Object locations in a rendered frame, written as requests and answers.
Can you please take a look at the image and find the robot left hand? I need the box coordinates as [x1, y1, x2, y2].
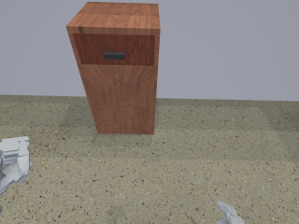
[0, 136, 33, 195]

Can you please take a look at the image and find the cabinet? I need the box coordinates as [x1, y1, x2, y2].
[65, 2, 161, 134]

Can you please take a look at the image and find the drawer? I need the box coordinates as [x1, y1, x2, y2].
[73, 33, 155, 66]

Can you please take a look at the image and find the handle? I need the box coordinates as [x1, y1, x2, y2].
[104, 50, 125, 60]

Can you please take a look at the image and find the robot right hand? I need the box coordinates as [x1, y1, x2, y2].
[217, 201, 245, 224]

